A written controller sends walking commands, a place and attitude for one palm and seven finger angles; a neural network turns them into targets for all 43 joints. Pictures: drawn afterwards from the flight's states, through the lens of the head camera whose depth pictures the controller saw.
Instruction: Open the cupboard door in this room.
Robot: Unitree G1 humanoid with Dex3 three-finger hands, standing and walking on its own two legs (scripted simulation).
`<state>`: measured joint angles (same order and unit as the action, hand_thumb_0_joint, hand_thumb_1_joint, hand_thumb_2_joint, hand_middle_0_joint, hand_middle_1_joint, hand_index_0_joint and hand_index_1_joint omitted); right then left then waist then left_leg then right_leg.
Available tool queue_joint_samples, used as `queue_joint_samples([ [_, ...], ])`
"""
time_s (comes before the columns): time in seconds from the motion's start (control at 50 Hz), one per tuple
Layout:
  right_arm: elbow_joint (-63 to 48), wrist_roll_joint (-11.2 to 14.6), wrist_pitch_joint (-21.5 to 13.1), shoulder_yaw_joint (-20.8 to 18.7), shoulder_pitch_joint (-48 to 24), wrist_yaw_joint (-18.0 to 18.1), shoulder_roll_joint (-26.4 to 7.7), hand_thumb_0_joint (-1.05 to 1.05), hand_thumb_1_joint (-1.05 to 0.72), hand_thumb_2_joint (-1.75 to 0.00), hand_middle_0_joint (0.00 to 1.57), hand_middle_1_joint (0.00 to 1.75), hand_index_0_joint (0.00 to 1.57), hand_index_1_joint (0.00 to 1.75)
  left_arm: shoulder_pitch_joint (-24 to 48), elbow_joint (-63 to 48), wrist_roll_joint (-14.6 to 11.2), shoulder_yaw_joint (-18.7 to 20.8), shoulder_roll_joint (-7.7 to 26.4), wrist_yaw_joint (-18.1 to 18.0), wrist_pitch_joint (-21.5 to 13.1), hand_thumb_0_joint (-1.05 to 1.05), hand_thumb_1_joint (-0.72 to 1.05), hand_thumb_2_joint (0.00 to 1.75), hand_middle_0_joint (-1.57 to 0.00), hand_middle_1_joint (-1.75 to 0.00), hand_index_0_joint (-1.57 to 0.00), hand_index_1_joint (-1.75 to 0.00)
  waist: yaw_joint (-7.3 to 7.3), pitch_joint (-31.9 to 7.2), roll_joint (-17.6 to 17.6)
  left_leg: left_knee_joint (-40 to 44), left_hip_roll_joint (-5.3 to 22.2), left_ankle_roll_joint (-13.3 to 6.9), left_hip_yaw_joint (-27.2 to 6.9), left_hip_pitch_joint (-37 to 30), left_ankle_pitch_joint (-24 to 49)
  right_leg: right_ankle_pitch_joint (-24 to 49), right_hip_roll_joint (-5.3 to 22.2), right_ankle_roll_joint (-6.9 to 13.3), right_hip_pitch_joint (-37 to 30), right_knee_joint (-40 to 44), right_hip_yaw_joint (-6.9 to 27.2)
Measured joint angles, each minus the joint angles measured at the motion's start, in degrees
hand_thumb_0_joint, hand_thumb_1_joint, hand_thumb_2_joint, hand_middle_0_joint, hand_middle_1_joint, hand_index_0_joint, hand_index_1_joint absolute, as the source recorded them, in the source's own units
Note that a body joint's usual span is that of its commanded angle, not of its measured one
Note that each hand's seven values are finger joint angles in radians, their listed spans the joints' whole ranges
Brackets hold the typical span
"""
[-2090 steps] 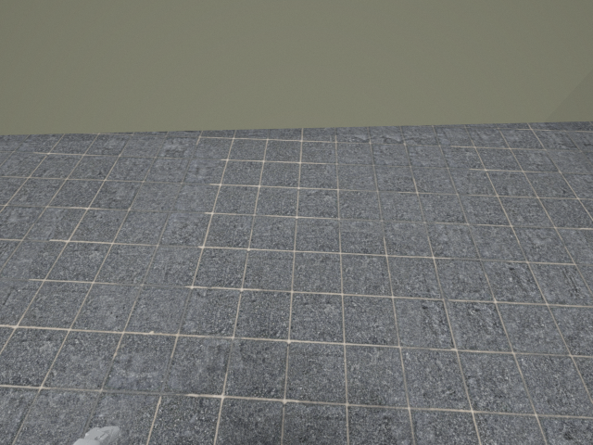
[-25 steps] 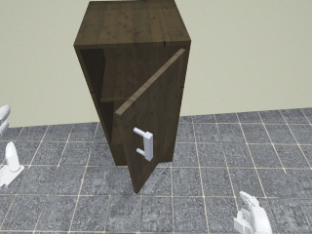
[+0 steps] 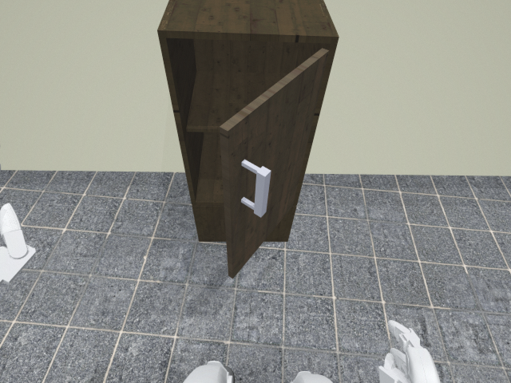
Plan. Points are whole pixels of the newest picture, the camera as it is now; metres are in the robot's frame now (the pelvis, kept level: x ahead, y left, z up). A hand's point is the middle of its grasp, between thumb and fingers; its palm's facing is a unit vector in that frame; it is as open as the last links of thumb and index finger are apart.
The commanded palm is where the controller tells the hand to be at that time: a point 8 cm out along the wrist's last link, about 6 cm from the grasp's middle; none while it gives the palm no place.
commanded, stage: step back with the hand held close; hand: left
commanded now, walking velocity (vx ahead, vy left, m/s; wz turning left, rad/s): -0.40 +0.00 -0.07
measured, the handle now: (254, 189) +0.48 +0.03 -0.03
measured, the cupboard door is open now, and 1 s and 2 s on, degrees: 52 52 52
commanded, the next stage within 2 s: stop stepping back and stand still in 0.16 s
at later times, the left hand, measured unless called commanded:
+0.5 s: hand (31, 319) +0.15 +0.22 +0.18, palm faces +0.27 -0.83 -0.48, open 7.4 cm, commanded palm +0.09 +0.27 +0.19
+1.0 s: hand out of the picture +0.11 +0.23 +0.18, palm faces +0.36 -0.80 -0.48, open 7.4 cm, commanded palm +0.05 +0.27 +0.19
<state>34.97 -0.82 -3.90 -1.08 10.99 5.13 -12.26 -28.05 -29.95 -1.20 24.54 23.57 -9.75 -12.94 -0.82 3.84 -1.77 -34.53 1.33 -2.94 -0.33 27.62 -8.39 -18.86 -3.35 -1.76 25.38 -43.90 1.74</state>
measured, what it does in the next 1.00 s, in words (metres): walks backwards: right foot, then left foot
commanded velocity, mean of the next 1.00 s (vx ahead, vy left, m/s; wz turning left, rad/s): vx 0.00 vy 0.00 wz -0.01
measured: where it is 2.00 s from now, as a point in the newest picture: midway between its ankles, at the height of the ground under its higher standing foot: outside the picture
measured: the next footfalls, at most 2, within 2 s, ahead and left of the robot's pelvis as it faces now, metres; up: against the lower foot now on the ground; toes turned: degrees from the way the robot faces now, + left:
right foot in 0.20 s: -0.09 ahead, -0.11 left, +0.00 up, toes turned -7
left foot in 0.36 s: +0.06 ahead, +0.06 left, +0.00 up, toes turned -4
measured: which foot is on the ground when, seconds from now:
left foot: down 0.00-0.22, up 0.24-0.34, down 0.36-0.58, up 0.60-0.74, down 0.76-1.00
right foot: up 0.00-0.18, down 0.20-1.00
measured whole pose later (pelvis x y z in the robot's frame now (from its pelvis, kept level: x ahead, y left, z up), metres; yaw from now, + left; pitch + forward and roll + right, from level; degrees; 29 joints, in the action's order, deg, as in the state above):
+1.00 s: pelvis -0.12 -0.01 +0.01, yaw -6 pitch +0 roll +0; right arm 37.3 -0.9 -7.7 1.9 14.7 4.0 -9.0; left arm -30.9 -26.7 -1.2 24.5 23.6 -9.9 -11.6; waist -1.2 0.1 0.3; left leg -30.2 1.5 0.1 2.0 16.2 -13.9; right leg -16.0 -1.7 1.9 13.6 -29.9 -2.3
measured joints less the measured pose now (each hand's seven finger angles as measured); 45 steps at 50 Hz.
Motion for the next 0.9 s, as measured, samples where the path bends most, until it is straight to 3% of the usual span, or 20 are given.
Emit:
queue_joint_samples([
  [0.04, 0.2, -0.14, -1.03, -0.56, 0.31, -0.42, 1.05, 0.01, -0.91, -0.9, 0.21, 0.3, 0.2, 0.3, 0.3, -0.04, -0.26, 1.56, 1.95, 0.1, -0.19, 0.01, 0.89, 0.89, -0.21, -0.3, -0.21, -0.31, -0.6, -0.22, -0.64, 2.19, 1.34, -0.23, -0.56, 0.48, 4.17, -4.39, -2.36, 0.43, 0.23, -10.37, -0.2],
  [0.08, 0.99, -0.14, -1.68, -0.67, 0.35, -1.44, 1.89, 0.01, -0.91, -0.9, 0.2, 0.3, 0.2, 0.3, -0.8, -0.36, -1.06, 2.8, 2.9, -0.36, -0.43, 0.01, 0.89, 0.89, -0.21, -0.3, -0.21, -0.31, -0.12, -1.46, -0.49, 4.18, 2.2, 0.61, -0.3, 1.02, 5.39, -7.7, -2.81, 1.15, -2.16, -13.48, -1.25],
  [0.12, 1.5, -0.16, -2.33, -0.33, 0.21, -2.14, 2.28, 0.01, -0.91, -0.9, 0.2, 0.3, 0.2, 0.3, -2.47, -1.03, -1.95, 3.19, 2.44, -0.77, -0.28, 0.01, 0.89, 0.9, -0.21, -0.3, -0.21, -0.31, 0.68, -3.06, -0.44, 6.54, 2.81, 1.18, 0.45, 1.77, 7.17, -10.19, -2.17, 1.73, -6.67, -9.03, -2.67],
  [0.18, 1.48, -0.5, -3.3, 0.57, -0.87, -2.63, 2.76, 0.01, -0.91, -0.9, 0.21, 0.3, 0.2, 0.3, -4.05, -1.96, -2.87, 2.9, 1.64, -0.56, -0.49, 0.01, 0.89, 0.9, -0.21, -0.3, -0.2, -0.31, 2.34, -4.46, 0.77, 9.22, 2.96, 2.14, 2.72, 3.56, 9.99, -9.41, -0.39, 3.05, -15.16, 8.15, -3.08],
  [0.2, 1.09, -0.61, -3.27, 1.01, -1.66, -2.77, 3.16, 0.01, -0.91, -0.9, 0.21, 0.3, 0.2, 0.3, -4.47, -2.56, -2.9, 3.33, 2.15, -0.48, -0.81, 0.01, 0.89, 0.9, -0.2, -0.3, -0.2, -0.31, 3.33, -4.6, 2.8, 8.25, 2.33, 2.75, 4.56, 5.03, 9.06, -7.57, 1.25, 3.82, -17.08, 14.32, -0.86],
  [0.24, 2.56, -1.0, -2.65, 1.15, -3.74, -2.49, 2.26, 0.01, -0.91, -0.9, 0.21, 0.3, 0.21, 0.3, -2.66, -1.19, -1.8, 0.72, 0.11, 0.0, -1.65, 0.01, 0.89, 0.9, -0.2, -0.3, -0.2, -0.31, 4.15, -3.02, 0.87, 3.06, 2.94, 4.06, 3.29, 6.74, 0.65, -6.77, 0.06, 2.99, -16.7, 14.93, 0.29],
  [0.3, 3.78, -0.17, -0.59, 1.5, -3.36, -1.69, 2.43, 0.01, -0.91, -0.9, 0.21, 0.3, 0.21, 0.3, -1.51, 0.26, -0.63, -2.08, 0.16, 0.9, -0.45, 0.01, 0.89, 0.9, -0.21, -0.3, -0.21, -0.31, 3.33, -2.77, 2.13, -3.37, -0.04, 4.18, 2.87, 4.45, -5.9, -4.44, 1.12, 2.37, -17.46, 15.16, 1.02],
  [0.34, 2.69, 0.39, 0.33, 2.2, -2.18, -1.09, 2.33, 0.01, -0.91, -0.9, 0.21, 0.3, 0.21, 0.3, -2.64, 0.22, -0.88, -1.71, 1.14, 1.31, 0.67, 0.01, 0.89, 0.9, -0.21, -0.3, -0.21, -0.31, 2.18, -3.64, 3.14, -0.48, -1.15, 3.49, 3.79, -0.34, -0.47, -3.67, 1.46, 2.07, -17.19, 14.39, 1.03],
  [0.36, 1.82, 0.63, 0.39, 2.32, -1.59, -0.87, 1.87, 0.01, -0.91, -0.9, 0.21, 0.3, 0.21, 0.3, -3.33, -0.05, -1.22, -1.36, 1.52, 1.37, 1.28, 0.01, 0.89, 0.9, -0.21, -0.3, -0.21, -0.31, 1.51, -4.09, 2.6, 2.69, -0.84, 2.05, 3.72, -2.94, 2.76, -3.35, 0.91, 1.7, -16.63, 13.2, 0.34],
  [0.42, 0.62, 0.73, -0.61, 1.72, -1.28, -1.01, 1.94, 0.01, -0.91, -0.9, 0.21, 0.3, 0.21, 0.3, -3.04, 0.49, -2.05, 0.12, 3.71, 1.36, 2.25, 0.01, 0.89, 0.89, -0.21, -0.3, -0.21, -0.31, 0.24, -3.43, 4.64, 6.23, -1.49, -0.16, 4.81, -5.25, 1.28, -5.74, 1.46, 0.91, -13.82, 8.12, 0.49],
  [0.48, -0.66, 0.01, -2.61, 1.44, -0.4, -1.14, 1.31, 0.01, -0.91, -0.9, 0.21, 0.3, 0.21, 0.3, -3.89, 0.26, -2.24, 0.81, 3.84, 1.05, 2.87, 0.01, 0.89, 0.89, -0.21, -0.3, -0.21, -0.31, -0.87, -3.17, 4.4, 9.19, -1.08, 0.03, 4.98, -6.38, 3.64, -8.72, 0.84, 1.43, -12.03, 7.19, -0.92],
  [0.56, -2.02, -0.04, -2.69, 0.93, 1.57, -0.73, 0.27, 0.01, -0.91, -0.9, 0.21, 0.3, 0.2, 0.3, -6.59, -0.84, -1.92, 1.06, 3.41, 0.86, 2.66, 0.01, 0.89, 0.89, -0.21, -0.3, -0.21, -0.31, -2.36, -3.37, 2.88, 9.29, -1.14, 1.09, 3.58, -5.32, 1.79, -1.74, 0.58, 3.32, -13.71, 15.01, -4.0],
  [0.6, -1.27, -0.04, -1.86, 0.46, 2.51, -0.65, -0.28, 0.01, -0.91, -0.9, 0.2, 0.3, 0.2, 0.3, -7.84, -0.87, -1.75, 0.62, 2.95, 0.96, 2.39, 0.01, 0.89, 0.89, -0.21, -0.3, -0.21, -0.31, -1.91, -3.74, 2.02, 4.8, -1.19, 2.55, 2.4, -3.41, -4.1, 1.94, 0.4, 4.53, -13.67, 16.23, -4.6],
  [0.64, 0.58, -0.06, -0.87, 0.25, 3.47, -0.74, -0.7, 0.01, -0.91, -0.9, 0.2, 0.3, 0.2, 0.3, -9.1, -0.42, -1.53, 0.26, 1.85, 0.64, 2.15, 0.01, 0.89, 0.89, -0.21, -0.3, -0.21, -0.31, 0.04, -5.04, 2.38, -3.94, -1.68, 3.42, 1.43, -1.84, -7.69, 4.06, 0.58, 5.22, -13.01, 16.45, -3.27],
  [0.7, 3.23, -0.05, -0.48, 0.13, 5.62, -0.29, -1.3, 0.01, -0.91, -0.9, 0.2, 0.3, 0.2, 0.3, -7.14, 3.09, -0.72, -1.25, -0.59, -0.1, 1.95, 0.01, 0.89, 0.89, -0.21, -0.3, -0.21, -0.31, 1.33, -6.96, 2.43, -6.84, -1.13, 3.01, 1.54, -4.32, -9.68, 3.91, 1.08, 4.58, -12.75, 16.36, -2.68],
  [0.76, 4.58, 0.03, -1.32, -0.1, 7.35, 0.39, -2.13, 0.01, -0.91, -0.9, 0.2, 0.3, 0.2, 0.3, -2.33, 6.25, -0.14, -2.94, -2.74, -0.56, 2.36, 0.01, 0.89, 0.9, -0.21, -0.3, -0.21, -0.31, 1.06, -7.56, 1.14, 1.21, 0.47, 1.72, 1.44, -10.64, -10.64, 2.78, 1.21, 3.98, -12.08, 14.54, -4.62],
  [0.8, 5.4, 0.02, -1.6, -0.17, 6.6, 0.51, -1.77, 0.01, -0.91, -0.9, 0.2, 0.3, 0.2, 0.3, -0.12, 7.06, -0.07, -3.07, -3.47, -0.61, 2.43, 0.01, 0.89, 0.9, -0.21, -0.3, -0.21, -0.31, 0.76, -6.17, 1.65, 2.98, -0.04, 1.94, 1.54, -11.6, -6.71, 2.01, 2.08, 3.54, -11.81, 12.84, -4.99],
  [0.9, 3.51, -0.12, -3.02, 1.4, 5.03, -0.11, 1.16, 0.01, -0.91, -0.9, 0.2, 0.3, 0.2, 0.3, -1.95, 4.7, 0.24, -0.78, -1.45, -0.42, 2.22, 0.01, 0.89, 0.9, -0.21, -0.3, -0.2, -0.31, -0.25, -4.68, 3.31, 4.17, -0.79, 2.31, 3.01, -12.28, -5.74, 0.19, 2.77, 2.05, -11.07, 11.06, -3.32],
])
